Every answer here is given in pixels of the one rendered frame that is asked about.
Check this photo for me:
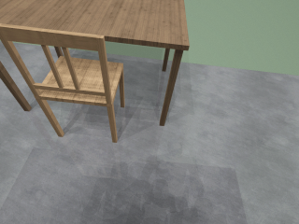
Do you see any table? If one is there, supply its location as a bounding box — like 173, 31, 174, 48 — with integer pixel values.
0, 0, 190, 126

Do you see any chair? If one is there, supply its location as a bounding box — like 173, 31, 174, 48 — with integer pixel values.
0, 23, 125, 143

